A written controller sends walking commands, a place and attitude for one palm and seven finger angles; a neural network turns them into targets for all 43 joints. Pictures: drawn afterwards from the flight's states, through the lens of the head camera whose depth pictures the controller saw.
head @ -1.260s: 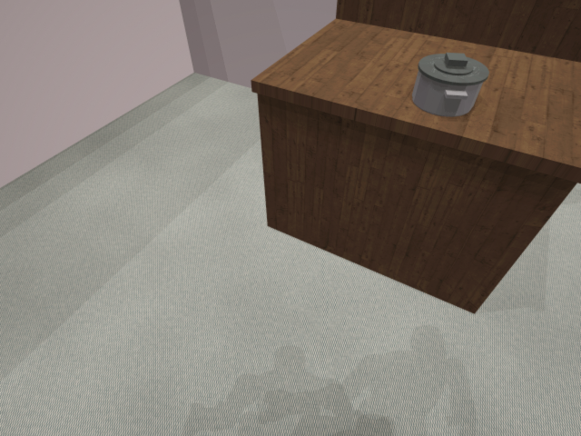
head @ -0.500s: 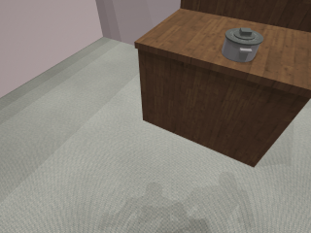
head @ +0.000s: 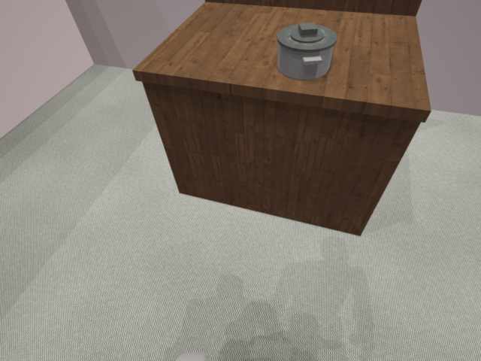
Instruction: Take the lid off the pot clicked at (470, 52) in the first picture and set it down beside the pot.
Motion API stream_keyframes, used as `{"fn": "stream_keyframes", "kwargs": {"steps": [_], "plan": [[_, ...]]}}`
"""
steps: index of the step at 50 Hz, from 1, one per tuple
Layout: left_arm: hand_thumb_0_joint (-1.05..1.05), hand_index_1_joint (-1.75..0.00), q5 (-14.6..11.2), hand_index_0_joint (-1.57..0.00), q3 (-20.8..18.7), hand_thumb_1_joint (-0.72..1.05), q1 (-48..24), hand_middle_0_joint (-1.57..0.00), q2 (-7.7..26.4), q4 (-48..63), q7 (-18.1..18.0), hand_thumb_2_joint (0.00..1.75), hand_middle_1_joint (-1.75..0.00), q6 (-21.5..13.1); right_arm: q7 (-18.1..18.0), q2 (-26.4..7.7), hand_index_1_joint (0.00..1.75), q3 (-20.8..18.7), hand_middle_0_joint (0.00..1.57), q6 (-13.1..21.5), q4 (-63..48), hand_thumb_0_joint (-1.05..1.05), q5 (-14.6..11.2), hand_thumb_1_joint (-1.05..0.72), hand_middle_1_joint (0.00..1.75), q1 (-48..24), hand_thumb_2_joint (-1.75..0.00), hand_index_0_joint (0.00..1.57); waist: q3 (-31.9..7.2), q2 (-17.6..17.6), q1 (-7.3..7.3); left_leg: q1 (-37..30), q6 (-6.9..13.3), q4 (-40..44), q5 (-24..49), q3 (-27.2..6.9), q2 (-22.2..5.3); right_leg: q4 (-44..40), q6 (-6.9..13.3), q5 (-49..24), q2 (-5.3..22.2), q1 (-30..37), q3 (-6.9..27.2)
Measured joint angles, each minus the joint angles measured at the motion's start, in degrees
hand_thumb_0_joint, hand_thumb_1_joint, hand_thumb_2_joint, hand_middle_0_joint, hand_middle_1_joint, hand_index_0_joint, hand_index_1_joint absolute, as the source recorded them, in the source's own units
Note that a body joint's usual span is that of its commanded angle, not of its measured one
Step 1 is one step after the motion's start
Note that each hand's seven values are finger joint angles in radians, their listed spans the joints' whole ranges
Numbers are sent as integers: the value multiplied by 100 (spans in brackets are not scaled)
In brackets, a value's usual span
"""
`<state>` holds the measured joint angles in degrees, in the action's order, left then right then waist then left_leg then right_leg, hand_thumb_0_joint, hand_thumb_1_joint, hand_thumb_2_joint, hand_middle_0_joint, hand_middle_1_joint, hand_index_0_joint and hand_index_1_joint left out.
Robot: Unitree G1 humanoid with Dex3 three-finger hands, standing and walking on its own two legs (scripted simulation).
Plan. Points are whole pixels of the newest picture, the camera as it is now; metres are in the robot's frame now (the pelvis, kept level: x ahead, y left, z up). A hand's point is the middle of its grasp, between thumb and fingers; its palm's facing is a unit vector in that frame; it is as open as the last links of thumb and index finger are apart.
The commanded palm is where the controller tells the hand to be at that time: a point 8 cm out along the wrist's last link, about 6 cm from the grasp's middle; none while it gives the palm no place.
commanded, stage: walk to a spot facing it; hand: left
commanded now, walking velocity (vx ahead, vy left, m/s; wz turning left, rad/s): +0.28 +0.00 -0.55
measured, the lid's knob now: (307, 28) +1.00 -0.11 +0.09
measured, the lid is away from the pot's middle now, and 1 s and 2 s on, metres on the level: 0.00 0.00 0.00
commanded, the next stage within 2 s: take the last steps up to it in 0.24 s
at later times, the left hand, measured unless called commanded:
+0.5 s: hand (148, 321) +0.22 +0.23 -0.18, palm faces -0.17 -0.95 -0.25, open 7.4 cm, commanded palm none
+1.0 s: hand (217, 229) +0.43 +0.11 -0.16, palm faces -0.23 -0.95 -0.22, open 7.2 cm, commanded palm none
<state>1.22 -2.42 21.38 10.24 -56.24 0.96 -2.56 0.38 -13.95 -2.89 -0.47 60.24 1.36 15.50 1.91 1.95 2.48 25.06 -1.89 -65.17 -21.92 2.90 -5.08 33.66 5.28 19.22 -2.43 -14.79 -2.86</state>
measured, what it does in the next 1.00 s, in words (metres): walks ahead, turning right: left foot, then right foot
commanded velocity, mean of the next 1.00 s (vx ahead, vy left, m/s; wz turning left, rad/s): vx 0.25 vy -0.03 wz -0.14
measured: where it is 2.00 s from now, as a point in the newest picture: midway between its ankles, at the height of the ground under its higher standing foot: (278, 302)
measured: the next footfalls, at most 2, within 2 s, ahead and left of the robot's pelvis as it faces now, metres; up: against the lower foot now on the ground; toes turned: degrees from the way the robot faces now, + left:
left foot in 0.40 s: +0.31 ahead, +0.12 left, +0.00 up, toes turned -10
right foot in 0.76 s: +0.31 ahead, -0.16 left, +0.00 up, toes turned -23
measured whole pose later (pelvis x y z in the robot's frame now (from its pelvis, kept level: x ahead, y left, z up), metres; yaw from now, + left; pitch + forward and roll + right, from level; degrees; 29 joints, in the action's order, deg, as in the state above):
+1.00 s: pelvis +0.35 -0.06 +0.01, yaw -15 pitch +1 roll +0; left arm 1.6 -3.4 16.0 9.9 -59.3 -1.1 -3.7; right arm 0.5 -9.6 -3.4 0.5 61.0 1.3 18.9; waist 0.4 0.8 -1.9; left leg 28.9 0.0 -52.8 -19.1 5.3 -5.7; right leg 23.4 1.3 16.6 1.4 -7.7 -8.2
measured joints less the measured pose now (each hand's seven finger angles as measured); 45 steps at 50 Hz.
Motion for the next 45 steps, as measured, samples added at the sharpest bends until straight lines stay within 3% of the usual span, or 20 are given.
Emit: {"fn": "stream_keyframes", "kwargs": {"steps": [5,10,14,18,20,21,24,26,28,32,37,39,41,43,45], "plan": [[1,-29,16,-20,46,91,350,-20,-206,-211,-36,90,-30,-76,35,143,30,-61,20,92,-366,1,5,-91,30,-407,-90,20,-41,-52,-76,923,-128,141,814,-33,-67,-948,49,-329,-106,550,358],[1,-30,23,-20,42,90,486,-20,-294,-323,-80,90,-30,-119,65,274,30,-83,20,114,-628,1,-21,-91,30,-785,-90,20,-29,-21,-6,1356,-159,648,1242,-157,-119,-1356,27,-305,-188,978,685],[1,-30,42,-20,11,90,499,-20,-257,-307,-138,90,-30,-118,81,358,30,-59,20,112,-757,1,-51,-91,30,-1046,-90,20,21,-42,134,1235,-108,1368,1208,-108,-30,-1455,-17,-107,-190,1303,940],[1,-30,43,-20,-52,90,510,-20,-116,-267,-177,90,-30,-65,57,455,30,27,20,191,-921,1,-83,-91,30,-1237,-90,20,71,-187,236,585,25,2556,1093,53,238,-1216,-109,305,-127,1521,1237],[1,-30,-6,-20,-105,90,606,-20,-59,-263,-181,90,-30,-32,10,448,30,126,20,319,-1050,1,-52,-91,30,-1215,-90,20,14,-149,212,-7,219,3244,1680,79,264,-364,-152,670,-256,1300,1305],[1,-30,-44,-20,-135,90,618,-20,-21,-281,-167,90,-30,-9,-16,444,30,149,20,398,-1089,1,-25,-91,30,-1188,-90,20,-40,-112,171,-135,293,3229,1312,105,183,609,-196,875,-323,920,1137],[1,-29,-37,-20,-213,91,229,-20,242,-303,-156,90,-30,116,-72,521,30,203,20,469,-1040,1,-32,-91,30,-993,-90,20,47,-408,49,-310,283,2909,704,344,232,3303,-272,928,-111,-239,690],[1,-29,0,-20,-255,91,-68,-20,340,-211,-95,90,-30,163,-111,508,30,186,20,470,-887,0,-12,-91,30,-729,-90,20,38,-440,-20,-582,227,3138,742,404,219,3949,-326,602,100,-828,386],[1,-29,26,-20,-276,91,-343,-20,385,-52,-33,90,-30,200,-135,476,30,156,20,441,-663,0,1,-91,30,-431,-90,20,-11,-439,-74,-843,229,3448,795,447,212,3702,-358,338,333,-1212,199],[1,-29,42,-19,-232,91,-782,-19,323,215,53,90,-30,204,-105,357,30,91,20,324,-237,1,25,-91,30,117,-90,20,-98,-358,-224,-1231,204,3902,807,508,199,2073,-402,16,662,-1385,37],[1,-29,62,-19,-134,91,-1135,-19,173,265,114,90,-30,154,-65,248,30,4,20,208,109,1,41,-91,30,676,-90,20,-89,-214,-538,-1501,79,3838,477,476,138,369,-425,-322,673,-833,-94],[0,-29,74,-20,-95,91,-1204,-19,123,245,98,90,-30,66,-55,243,30,-7,20,175,221,1,17,-91,30,891,-90,20,-84,-164,-583,-1439,76,3382,108,415,53,-75,-407,-529,585,-516,-170],[0,-29,52,-20,-48,91,-1238,-19,0,186,57,90,-30,-35,-47,236,30,-6,20,83,369,1,-8,-91,30,938,-90,20,-45,-41,-577,-1026,219,2186,-539,181,15,84,-387,-359,498,-427,-292],[0,-29,27,-20,-16,91,-1123,-20,-103,107,0,90,-30,-98,-29,262,30,-15,20,25,452,1,-7,-91,30,892,-90,20,-67,-33,-532,-497,309,965,-548,39,71,-97,-356,-245,457,-178,-359],[0,-29,-3,-20,-61,92,-940,-20,-178,-1,-106,90,-30,-124,-21,298,30,-33,20,30,414,1,4,-91,30,793,-90,20,-110,-43,-505,-69,293,415,-272,49,44,-448,-369,-286,421,129,-415]]}}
